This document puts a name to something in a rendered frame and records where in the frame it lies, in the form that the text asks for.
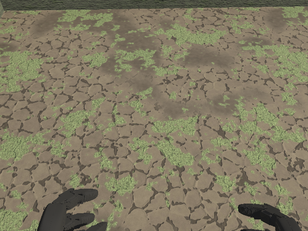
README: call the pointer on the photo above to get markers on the robot left hand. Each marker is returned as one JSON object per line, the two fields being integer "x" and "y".
{"x": 55, "y": 218}

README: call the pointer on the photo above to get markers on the robot right hand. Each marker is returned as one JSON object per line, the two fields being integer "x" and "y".
{"x": 269, "y": 215}

